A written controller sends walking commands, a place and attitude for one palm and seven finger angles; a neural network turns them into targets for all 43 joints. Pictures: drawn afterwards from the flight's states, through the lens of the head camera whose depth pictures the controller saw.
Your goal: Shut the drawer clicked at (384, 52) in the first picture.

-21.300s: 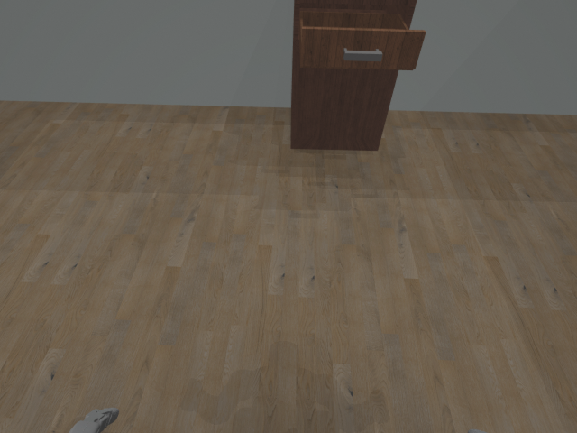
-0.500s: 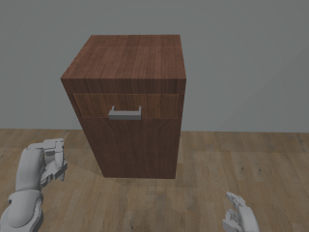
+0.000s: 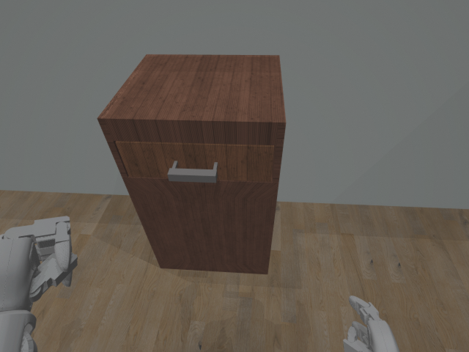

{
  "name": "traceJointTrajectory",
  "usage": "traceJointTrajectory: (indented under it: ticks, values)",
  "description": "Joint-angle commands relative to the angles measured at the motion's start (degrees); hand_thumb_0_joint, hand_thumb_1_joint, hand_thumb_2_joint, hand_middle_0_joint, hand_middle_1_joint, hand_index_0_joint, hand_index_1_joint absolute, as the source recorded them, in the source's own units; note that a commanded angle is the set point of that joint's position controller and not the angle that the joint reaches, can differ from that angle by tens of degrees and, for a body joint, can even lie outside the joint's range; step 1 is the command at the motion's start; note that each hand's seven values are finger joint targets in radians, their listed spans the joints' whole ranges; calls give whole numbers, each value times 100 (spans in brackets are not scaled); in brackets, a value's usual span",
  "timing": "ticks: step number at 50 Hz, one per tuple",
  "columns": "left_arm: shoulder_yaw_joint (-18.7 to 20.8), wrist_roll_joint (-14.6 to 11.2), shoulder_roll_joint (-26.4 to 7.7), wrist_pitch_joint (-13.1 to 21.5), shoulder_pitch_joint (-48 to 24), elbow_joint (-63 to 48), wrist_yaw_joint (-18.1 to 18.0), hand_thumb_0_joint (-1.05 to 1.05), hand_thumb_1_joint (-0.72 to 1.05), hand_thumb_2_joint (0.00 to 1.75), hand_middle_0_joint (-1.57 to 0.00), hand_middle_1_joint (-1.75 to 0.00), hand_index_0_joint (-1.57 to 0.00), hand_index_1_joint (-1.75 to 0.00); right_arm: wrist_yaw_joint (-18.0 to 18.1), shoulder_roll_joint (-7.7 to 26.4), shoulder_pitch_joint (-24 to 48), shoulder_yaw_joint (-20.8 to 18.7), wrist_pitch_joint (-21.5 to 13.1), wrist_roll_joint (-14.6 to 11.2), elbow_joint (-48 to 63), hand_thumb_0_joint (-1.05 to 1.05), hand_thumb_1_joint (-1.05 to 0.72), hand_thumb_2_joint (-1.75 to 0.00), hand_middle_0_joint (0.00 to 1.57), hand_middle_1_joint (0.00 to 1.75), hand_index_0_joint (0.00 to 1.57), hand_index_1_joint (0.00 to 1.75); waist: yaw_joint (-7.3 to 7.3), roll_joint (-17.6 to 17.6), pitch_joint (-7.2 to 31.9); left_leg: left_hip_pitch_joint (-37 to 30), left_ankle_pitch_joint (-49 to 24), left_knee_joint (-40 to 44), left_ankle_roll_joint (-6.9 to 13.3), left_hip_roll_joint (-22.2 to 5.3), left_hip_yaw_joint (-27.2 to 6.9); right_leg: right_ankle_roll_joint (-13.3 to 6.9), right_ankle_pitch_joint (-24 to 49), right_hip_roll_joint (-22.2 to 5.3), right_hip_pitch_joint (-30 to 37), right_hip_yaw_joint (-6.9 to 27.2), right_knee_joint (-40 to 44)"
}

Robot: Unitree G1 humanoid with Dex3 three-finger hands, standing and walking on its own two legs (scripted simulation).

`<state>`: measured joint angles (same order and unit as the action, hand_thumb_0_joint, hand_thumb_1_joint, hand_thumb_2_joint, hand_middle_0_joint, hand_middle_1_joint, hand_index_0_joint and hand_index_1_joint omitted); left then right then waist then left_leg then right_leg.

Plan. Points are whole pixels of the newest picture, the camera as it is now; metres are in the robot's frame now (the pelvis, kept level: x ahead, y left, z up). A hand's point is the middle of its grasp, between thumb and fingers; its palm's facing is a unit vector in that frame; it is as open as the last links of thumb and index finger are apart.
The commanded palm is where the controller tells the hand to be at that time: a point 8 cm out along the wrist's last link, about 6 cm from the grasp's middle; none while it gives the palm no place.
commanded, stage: step back with the hand held close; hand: left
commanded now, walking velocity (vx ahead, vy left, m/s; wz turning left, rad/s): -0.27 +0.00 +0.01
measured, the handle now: (194, 170) +0.61 +0.20 -0.09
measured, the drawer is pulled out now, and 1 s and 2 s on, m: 0.00 0.00 0.00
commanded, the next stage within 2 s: stop stepping back and stand still in 1.14 s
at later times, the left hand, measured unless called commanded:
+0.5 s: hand (34, 275) +0.15 +0.26 +0.16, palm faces +0.29 -0.82 -0.50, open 3.3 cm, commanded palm +0.09 +0.31 +0.17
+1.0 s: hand out of the picture +0.03 +0.29 +0.16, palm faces +0.40 -0.81 -0.42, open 3.3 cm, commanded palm -0.03 +0.34 +0.17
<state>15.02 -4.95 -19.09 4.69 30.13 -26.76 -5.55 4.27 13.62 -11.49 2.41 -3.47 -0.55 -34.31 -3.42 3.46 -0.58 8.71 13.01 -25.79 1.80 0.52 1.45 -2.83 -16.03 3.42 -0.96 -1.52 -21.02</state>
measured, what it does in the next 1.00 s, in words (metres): shifts its weight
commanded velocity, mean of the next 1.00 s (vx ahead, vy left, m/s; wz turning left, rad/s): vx -0.31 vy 0.00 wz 0.00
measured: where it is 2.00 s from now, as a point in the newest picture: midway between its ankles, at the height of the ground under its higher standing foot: outside the picture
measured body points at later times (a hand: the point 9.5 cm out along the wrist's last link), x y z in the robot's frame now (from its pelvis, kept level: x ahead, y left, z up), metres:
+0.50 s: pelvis -0.04 +0.03 +0.00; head -0.02 +0.03 +0.45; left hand +0.13 +0.30 +0.19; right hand +0.13 -0.22 -0.08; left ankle +0.01 +0.10 -0.74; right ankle -0.05 -0.09 -0.74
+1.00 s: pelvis -0.14 +0.05 -0.02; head -0.13 +0.07 +0.43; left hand +0.00 +0.33 +0.18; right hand +0.05 -0.19 -0.09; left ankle +0.01 +0.11 -0.74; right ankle -0.09 -0.08 -0.74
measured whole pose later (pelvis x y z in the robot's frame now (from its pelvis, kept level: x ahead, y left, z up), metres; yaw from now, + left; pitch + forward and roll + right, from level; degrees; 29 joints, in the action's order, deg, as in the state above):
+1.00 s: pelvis -0.14 +0.05 -0.02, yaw +5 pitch -2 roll -5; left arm 21.1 -2.5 -23.3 16.7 36.1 -36.2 -7.7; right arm 3.3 12.9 -11.0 -1.6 -1.5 -0.1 -34.0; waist 0.3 1.7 -2.7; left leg 28.4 10.6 -33.7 2.6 0.9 1.1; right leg 0.5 -12.6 5.3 -16.5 1.5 -30.6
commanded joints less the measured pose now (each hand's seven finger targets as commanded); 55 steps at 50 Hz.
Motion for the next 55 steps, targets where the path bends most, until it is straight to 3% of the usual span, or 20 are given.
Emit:
traceJointTrajectory:
  ticks: [1, 2, 5, 9, 15, 18, 22, 29, 35, 38, 41, 43, 45, 46, 49, 50, 52, 53, 54, 55]
  values:
    - [1274, 75, -1367, 761, -366, -1081, -123, 0, 90, 90, -140, -160, -140, -160, 14, 593, 802, -324, -115, 79, 901, 0, -90, -90, 20, 30, 20, 30, 266, -368, -231, -298, -934, -95, 191, -152, -403, 258, 1974, -800, -1388, 885, 772]
    - [1037, 94, -1083, 732, -71, -913, -78, 0, 90, 90, -140, -160, -140, -160, -32, 622, 750, -364, -17, 73, 938, 0, -90, -90, 20, 30, 20, 30, 286, -345, -127, -308, -1065, -65, 184, -196, -365, 320, 1973, -778, -1373, 794, 692]
    - [897, 68, -848, 782, 361, -719, -11, 0, 90, 90, -140, -160, -140, -160, -79, 660, 732, -475, 150, 48, 1000, 0, -90, -90, 20, 30, 20, 30, 302, -107, 260, -408, -1647, 100, 199, -284, -322, 450, 2120, -683, -1213, 508, 448]
    - [1090, 32, -1096, 851, 629, -1095, -37, 0, 90, 90, -140, -160, -140, -160, -77, 633, 754, -537, 329, -15, 1147, 0, -90, -90, 20, 30, 20, 30, 286, -440, 839, -448, -2296, 131, 227, -381, -290, 548, 2567, -611, -927, 361, 150]
    - [1472, -1, -1597, 932, 716, -1964, -193, 0, 90, 90, -140, -160, -140, -160, 21, 675, 716, -552, 341, -24, 1345, 0, -90, -90, 20, 30, 20, 30, 228, -25, 1398, -290, -2820, 62, 225, -464, -335, 508, 2797, -534, -660, 351, -278]
    - [1416, 3, -1472, 917, 890, -1875, -236, 0, 90, 90, -140, -160, -140, -160, 36, 646, 628, -563, 316, -21, 1314, 0, -90, -90, 20, 30, 20, 30, 261, 56, 1320, -127, -2708, 102, 214, -516, -406, 470, 2503, -472, -738, 361, -374]
    - [1315, 16, -1308, 922, 927, -1543, -234, 0, 90, 90, -140, -160, -140, -160, 36, 656, 610, -592, 276, -11, 1235, 0, -90, -90, 20, 30, 20, 30, 324, 7, 912, 336, -1729, 346, 219, -593, -542, 428, 1676, -424, -950, 384, -312]
    - [1183, 161, -1172, 1120, 617, -1424, -253, 0, 90, 90, -140, -160, -140, -160, 50, 758, 644, -587, 133, -4, 1274, 0, -90, -90, 20, 30, 20, 30, 408, -27, 231, 1964, 1491, 1059, 369, -722, -1035, 360, 93, -302, -666, 507, -285]
    - [1449, 410, -1366, 1230, 348, -1911, -280, 0, 90, 90, -140, -160, -140, -160, 121, 841, 695, -611, -72, 70, 1378, 0, -90, -90, 20, 30, 20, 30, 296, 674, 452, 3504, 3043, 1832, 625, -1213, -1661, 393, 284, 128, 611, 372, -1685]
    - [1544, 382, -1402, 1262, 509, -1990, -275, 0, 90, 90, -140, -160, -140, -160, 96, 779, 641, -624, -158, 74, 1370, 0, -90, -90, 20, 30, 20, 30, 319, 467, 493, 3342, 2700, 1455, 604, -1125, -1510, 335, 341, 86, 394, 553, -1548]
    - [1481, 157, -1348, 1365, 722, -2030, -261, 0, 90, 90, -140, -160, -140, -160, -10, 619, 492, -615, -178, 44, 1217, 0, -90, -90, 20, 30, 20, 30, 417, -407, 749, 1597, 839, 153, 244, -504, -763, 202, 900, -460, -1134, 1250, -437]
    - [1452, 124, -1382, 1437, 609, -1966, -271, 0, 90, 90, -140, -160, -140, -160, -54, 642, 372, -701, -146, 30, 1057, 0, -90, -90, 20, 30, 20, 30, 491, -854, 875, 648, 492, -749, 53, -255, -439, 38, 417, -902, -2100, 1618, 214]
    - [1321, 124, -1325, 1452, 445, -1923, -321, 0, 90, 90, -140, -160, -140, -160, -61, 642, 326, -755, -140, 42, 904, 0, -90, -90, 20, 30, 20, 30, 570, -923, 746, 86, 442, -1398, -76, -120, -366, -220, -29, -1271, -2930, 1842, 617]
    - [1250, 151, -1298, 1454, 387, -1850, -336, 0, 90, 90, -140, -160, -140, -160, -55, 608, 364, -735, -130, 44, 856, 0, -90, -90, 20, 30, 20, 30, 594, -862, 601, -18, 352, -1390, -75, -155, -435, -248, -34, -1298, -3127, 1752, 599]
    - [1285, 224, -1433, 1469, 200, -1880, -366, 0, 90, 90, -140, -160, -140, -160, 36, 631, 541, -680, -152, 73, 903, 0, -90, -90, 20, 30, 20, 30, 562, -335, 310, 319, 319, -361, 83, -434, -813, 58, -121, -668, -3002, 1115, 86]
    - [1317, 240, -1487, 1482, 95, -1994, -358, 0, 90, 90, -140, -160, -140, -160, 79, 714, 638, -679, -197, 91, 942, 0, -90, -90, 20, 30, 20, 30, 553, 186, 182, 744, 778, 274, 177, -720, -1150, 179, -351, -325, -2736, 885, -276]
    - [1533, 356, -1444, 1539, 159, -1924, -336, 0, 90, 90, -140, -160, -140, -160, 96, 817, 767, -654, -320, 130, 1023, 0, -90, -90, 20, 30, 20, 30, 411, 1357, 316, 2994, 3553, 2282, 641, -1818, -2449, 384, -566, 501, -615, 370, -2606]
    - [1606, 447, -1469, 1500, 88, -1892, -311, 0, 90, 90, -140, -160, -140, -160, 79, 781, 840, -649, -340, 204, 999, 0, -90, -90, 20, 30, 20, 30, 343, 1501, 385, 3830, 3935, 2697, 719, -2118, -2576, 363, -751, 649, 31, 345, -3914]
    - [1690, 434, -1575, 1493, -50, -2034, -287, 0, 90, 90, -140, -160, -140, -160, 27, 679, 756, -673, -351, 235, 972, 0, -90, -90, 20, 30, 20, 30, 306, 1263, 545, 3881, 3628, 2744, 585, -2144, -2349, 331, -883, 661, 111, 330, -4653]
    - [1762, 373, -1714, 1503, -130, -2170, -269, 0, 90, 90, -140, -160, -140, -160, -27, 654, 802, -699, -356, 224, 1006, 0, -90, -90, 20, 30, 20, 30, 268, 933, 705, 3501, 3181, 2470, 494, -2086, -2141, 313, -963, 604, -149, 382, -4728]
